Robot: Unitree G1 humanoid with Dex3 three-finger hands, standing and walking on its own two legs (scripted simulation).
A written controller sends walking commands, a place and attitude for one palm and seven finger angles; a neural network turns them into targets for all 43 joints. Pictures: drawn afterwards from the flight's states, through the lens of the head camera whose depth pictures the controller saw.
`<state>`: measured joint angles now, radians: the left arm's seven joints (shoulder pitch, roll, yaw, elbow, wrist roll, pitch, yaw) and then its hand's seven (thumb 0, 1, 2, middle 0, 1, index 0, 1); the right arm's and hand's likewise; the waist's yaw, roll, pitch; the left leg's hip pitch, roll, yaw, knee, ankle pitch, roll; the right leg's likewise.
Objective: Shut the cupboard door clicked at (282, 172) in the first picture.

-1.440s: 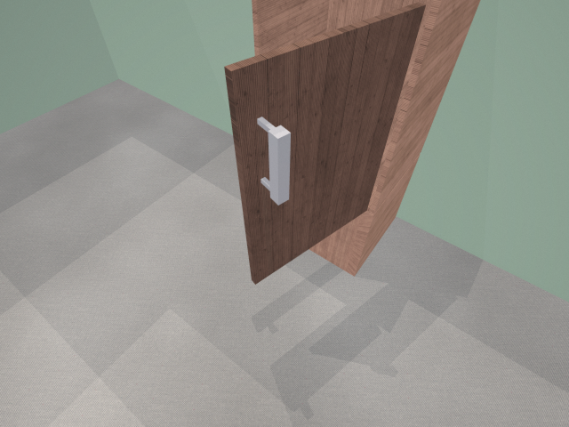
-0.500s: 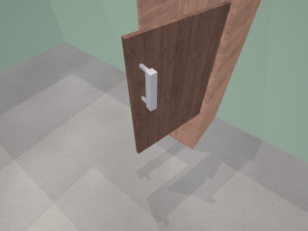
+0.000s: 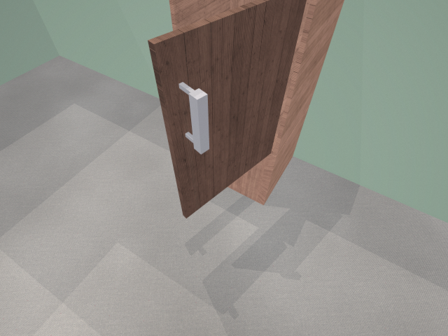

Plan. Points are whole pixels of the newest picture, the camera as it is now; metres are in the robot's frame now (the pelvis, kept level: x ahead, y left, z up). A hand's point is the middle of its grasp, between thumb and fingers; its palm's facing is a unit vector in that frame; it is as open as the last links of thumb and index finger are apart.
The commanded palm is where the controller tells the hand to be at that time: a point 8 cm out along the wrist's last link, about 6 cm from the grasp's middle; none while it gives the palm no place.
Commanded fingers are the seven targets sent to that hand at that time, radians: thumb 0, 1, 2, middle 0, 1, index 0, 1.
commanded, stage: walk to a spot facing it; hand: left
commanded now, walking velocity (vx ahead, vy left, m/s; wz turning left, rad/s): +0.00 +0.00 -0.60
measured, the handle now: (193, 118) +0.51 +0.11 +0.09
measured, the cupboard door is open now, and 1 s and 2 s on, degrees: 75 75 75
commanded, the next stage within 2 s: none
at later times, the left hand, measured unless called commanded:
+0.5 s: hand out of the picture +0.09 +0.16 -0.16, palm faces -0.23 -0.94 -0.27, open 7.4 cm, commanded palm none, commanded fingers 0.00 0.90 0.90 -0.20 -0.30 -0.20 -0.30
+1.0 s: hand (188, 317) +0.18 +0.09 -0.16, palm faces -0.53 -0.80 -0.28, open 7.4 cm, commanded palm none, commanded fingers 0.00 0.90 0.90 -0.20 -0.30 -0.20 -0.30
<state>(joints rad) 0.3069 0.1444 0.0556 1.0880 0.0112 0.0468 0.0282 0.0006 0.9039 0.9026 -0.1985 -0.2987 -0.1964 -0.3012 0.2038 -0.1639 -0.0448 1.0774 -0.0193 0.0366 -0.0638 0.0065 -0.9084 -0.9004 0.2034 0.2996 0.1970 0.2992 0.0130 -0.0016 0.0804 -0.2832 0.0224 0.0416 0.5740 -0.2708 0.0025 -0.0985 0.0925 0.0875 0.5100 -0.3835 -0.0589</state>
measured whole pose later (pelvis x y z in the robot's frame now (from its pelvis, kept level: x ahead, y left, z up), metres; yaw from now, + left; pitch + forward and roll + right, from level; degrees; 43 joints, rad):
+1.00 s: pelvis -0.02 -0.03 -0.01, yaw -35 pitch +0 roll -1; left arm 0.14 0.23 0.07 0.88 0.02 0.03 0.00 0.00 0.91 0.90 -0.20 -0.30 -0.20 -0.30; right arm 0.19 -0.25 -0.07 0.92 -0.02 0.07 -0.03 0.01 -0.91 -0.90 0.21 0.30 0.20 0.30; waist 0.00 0.04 0.14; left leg -0.42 0.10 0.04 1.03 -0.51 -0.06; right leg -0.32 0.01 -0.02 0.64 -0.32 -0.01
